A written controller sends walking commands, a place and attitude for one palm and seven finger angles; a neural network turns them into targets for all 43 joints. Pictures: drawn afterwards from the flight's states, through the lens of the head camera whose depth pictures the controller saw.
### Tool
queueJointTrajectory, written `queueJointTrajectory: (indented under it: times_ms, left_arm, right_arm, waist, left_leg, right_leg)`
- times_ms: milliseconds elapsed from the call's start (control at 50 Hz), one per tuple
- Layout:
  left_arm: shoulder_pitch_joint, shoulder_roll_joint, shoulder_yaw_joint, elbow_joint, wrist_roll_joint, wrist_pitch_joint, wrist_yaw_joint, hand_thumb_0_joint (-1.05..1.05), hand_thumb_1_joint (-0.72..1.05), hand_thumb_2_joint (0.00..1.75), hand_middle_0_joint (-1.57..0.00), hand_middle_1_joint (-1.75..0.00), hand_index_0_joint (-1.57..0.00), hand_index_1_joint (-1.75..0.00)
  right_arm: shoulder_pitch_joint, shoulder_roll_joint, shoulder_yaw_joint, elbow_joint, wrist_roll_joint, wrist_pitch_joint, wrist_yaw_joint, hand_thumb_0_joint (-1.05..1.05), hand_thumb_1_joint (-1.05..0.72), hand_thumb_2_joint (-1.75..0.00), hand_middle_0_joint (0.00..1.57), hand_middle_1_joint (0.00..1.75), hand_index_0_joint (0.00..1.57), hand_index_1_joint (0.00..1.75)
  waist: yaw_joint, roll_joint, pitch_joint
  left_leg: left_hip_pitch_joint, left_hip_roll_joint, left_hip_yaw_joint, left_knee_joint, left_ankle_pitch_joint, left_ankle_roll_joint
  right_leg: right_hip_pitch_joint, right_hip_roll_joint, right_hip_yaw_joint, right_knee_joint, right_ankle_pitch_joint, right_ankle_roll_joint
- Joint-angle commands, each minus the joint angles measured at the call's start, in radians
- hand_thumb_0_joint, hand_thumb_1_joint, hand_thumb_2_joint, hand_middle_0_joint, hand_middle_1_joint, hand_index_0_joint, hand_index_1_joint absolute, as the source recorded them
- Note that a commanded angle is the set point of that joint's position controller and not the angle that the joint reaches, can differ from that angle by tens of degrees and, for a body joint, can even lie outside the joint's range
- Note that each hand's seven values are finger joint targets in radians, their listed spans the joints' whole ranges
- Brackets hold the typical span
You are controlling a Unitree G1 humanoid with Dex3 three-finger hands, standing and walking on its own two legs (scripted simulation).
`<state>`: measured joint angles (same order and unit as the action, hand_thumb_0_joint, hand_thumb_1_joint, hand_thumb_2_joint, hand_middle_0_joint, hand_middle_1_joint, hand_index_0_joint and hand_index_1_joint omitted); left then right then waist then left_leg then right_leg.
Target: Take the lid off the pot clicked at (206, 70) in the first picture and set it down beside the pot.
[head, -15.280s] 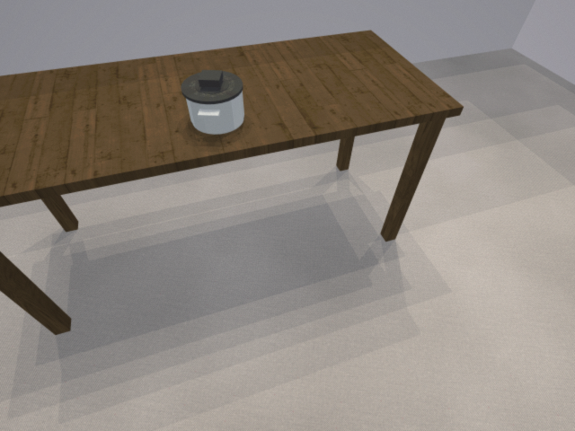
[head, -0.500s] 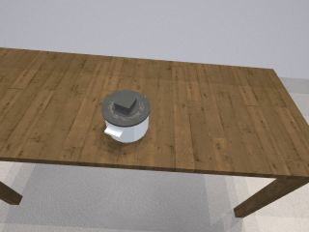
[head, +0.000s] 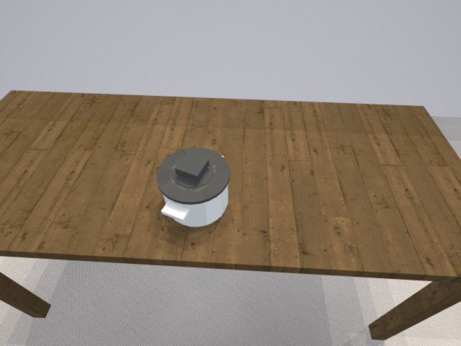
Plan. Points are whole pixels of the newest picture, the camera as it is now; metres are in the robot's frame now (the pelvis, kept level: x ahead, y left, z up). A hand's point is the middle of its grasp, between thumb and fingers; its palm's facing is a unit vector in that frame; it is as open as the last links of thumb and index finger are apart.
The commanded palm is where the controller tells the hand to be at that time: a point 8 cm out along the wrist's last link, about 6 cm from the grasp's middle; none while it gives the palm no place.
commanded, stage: come to a stop and stand still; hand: left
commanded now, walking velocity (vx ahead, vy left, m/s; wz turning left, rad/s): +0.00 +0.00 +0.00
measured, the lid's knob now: (192, 166) +0.46 +0.11 +0.04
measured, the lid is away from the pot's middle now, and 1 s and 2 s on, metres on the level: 0.00 0.00 0.00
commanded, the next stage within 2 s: look again from close up in 0.10 s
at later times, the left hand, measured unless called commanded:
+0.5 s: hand out of the picture -0.02 +0.18 -0.17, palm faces +0.01 -0.98 -0.20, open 7.4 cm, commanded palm none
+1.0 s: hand out of the picture -0.06 +0.18 -0.17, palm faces +0.01 -0.98 -0.19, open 7.4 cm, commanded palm none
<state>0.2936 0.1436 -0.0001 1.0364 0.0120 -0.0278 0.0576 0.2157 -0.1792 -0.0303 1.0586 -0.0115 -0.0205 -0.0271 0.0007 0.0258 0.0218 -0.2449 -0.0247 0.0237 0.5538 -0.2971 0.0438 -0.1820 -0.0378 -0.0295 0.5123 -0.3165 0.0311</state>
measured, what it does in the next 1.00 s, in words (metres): stands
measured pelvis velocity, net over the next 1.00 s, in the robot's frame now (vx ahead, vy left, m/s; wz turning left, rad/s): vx -0.04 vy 0.01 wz -0.01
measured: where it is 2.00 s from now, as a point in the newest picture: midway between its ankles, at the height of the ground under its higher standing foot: outside the picture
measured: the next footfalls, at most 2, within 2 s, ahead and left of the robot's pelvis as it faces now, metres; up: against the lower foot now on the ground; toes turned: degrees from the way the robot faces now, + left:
none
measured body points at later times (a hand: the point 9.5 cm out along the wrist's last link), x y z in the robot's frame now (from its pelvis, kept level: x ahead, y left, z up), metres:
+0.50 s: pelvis -0.02 +0.00 +0.00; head -0.02 +0.01 +0.45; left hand -0.02 +0.23 -0.15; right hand +0.01 -0.23 -0.15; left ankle +0.00 +0.09 -0.73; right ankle -0.03 -0.14 -0.73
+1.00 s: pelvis -0.04 +0.01 +0.00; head -0.03 +0.01 +0.45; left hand -0.06 +0.23 -0.15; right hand -0.05 -0.20 -0.16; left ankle +0.00 +0.09 -0.73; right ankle -0.03 -0.14 -0.73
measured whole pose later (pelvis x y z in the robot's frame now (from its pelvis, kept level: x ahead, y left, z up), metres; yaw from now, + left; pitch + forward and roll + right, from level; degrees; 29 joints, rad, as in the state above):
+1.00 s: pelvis -0.04 +0.01 +0.00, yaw -1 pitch -1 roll +0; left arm 0.36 0.14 -0.01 1.08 0.03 -0.01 0.04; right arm 0.31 -0.12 -0.02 1.13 -0.01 -0.02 -0.01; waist 0.01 0.01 0.02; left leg -0.26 -0.04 0.05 0.47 -0.20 0.06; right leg -0.22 -0.06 -0.01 0.47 -0.23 0.04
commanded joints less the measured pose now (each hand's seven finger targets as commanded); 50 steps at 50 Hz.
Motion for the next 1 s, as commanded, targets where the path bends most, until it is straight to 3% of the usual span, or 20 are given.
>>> queueJointTrajectory:
  times_ms: [0, 120, 200, 500, 760, 980]
  left_arm:
    - [0.071, 0.114, 0.018, -0.04, -0.001, -0.007, 0.005, 0.0, 0.9, 0.9, -0.2, -0.3, -0.2, -0.3]
    - [0.047, 0.131, 0.017, -0.061, 0.003, -0.003, 0.001, 0.0, 0.9, 0.9, -0.2, -0.3, -0.2, -0.3]
    - [0.045, 0.141, 0.019, -0.072, 0.004, -0.006, -0.001, 0.0, 0.9, 0.9, -0.2, -0.3, -0.2, -0.3]
    - [0.096, 0.14, 0.007, -0.033, 0.006, -0.001, -0.008, 0.0, 0.9, 0.9, -0.2, -0.3, -0.2, -0.3]
    - [0.145, 0.096, 0.001, 0.015, 0.01, 0.003, -0.008, 0.0, 0.9, 0.9, -0.2, -0.3, -0.2, -0.3]
    - [0.169, 0.073, 0.002, 0.035, 0.011, 0.0, -0.008, 0.0, 0.9, 0.9, -0.2, -0.3, -0.2, -0.3]
  right_arm:
    - [0.029, -0.083, -0.013, -0.046, -0.003, -0.007, 0.004, 0.0, -0.9, -0.9, 0.2, 0.3, 0.2, 0.3]
    - [-0.002, -0.093, -0.01, -0.054, -0.004, -0.003, 0.012, 0.0, -0.9, -0.9, 0.2, 0.3, 0.2, 0.3]
    - [0.006, -0.088, -0.009, -0.051, -0.003, -0.006, 0.014, 0.0, -0.9, -0.9, 0.2, 0.3, 0.2, 0.3]
    - [0.059, -0.076, -0.001, -0.014, 0.003, -0.004, 0.017, 0.0, -0.9, -0.9, 0.2, 0.3, 0.2, 0.3]
    - [0.124, -0.052, -0.002, 0.019, 0.002, -0.008, 0.014, 0.0, -0.9, -0.9, 0.2, 0.3, 0.2, 0.3]
    - [0.161, -0.026, -0.002, 0.033, 0.002, -0.01, 0.012, 0.0, -0.9, -0.9, 0.2, 0.3, 0.2, 0.3]
  waist:
    - [0.002, -0.021, 0.004]
    - [0.005, -0.034, 0.028]
    - [0.001, -0.031, -0.015]
    - [0.003, -0.01, 0.037]
    - [0.007, -0.005, 0.06]
    - [0.006, -0.018, 0.054]
  left_leg:
    - [0.051, 0.113, -0.132, -0.098, 0.348, 0.006]
    - [0.029, 0.107, -0.131, -0.133, 0.223, 0.0]
    - [0.061, 0.112, -0.128, -0.139, 0.254, 0.0]
    - [0.01, 0.117, -0.133, -0.193, 0.081, 0.0]
    - [-0.035, 0.128, -0.159, -0.243, -0.034, 0.007]
    - [-0.029, 0.124, -0.148, -0.236, -0.027, 0.008]
  right_leg:
    - [-0.034, -0.061, 0.066, -0.074, 0.249, -0.067]
    - [-0.05, -0.068, 0.082, -0.108, 0.179, -0.063]
    - [-0.03, -0.073, 0.081, -0.108, 0.209, -0.062]
    - [-0.063, -0.073, 0.084, -0.148, 0.08, -0.064]
    - [-0.089, -0.063, 0.069, -0.121, 0.05, -0.062]
    - [-0.105, -0.068, 0.083, -0.12, 0.052, -0.066]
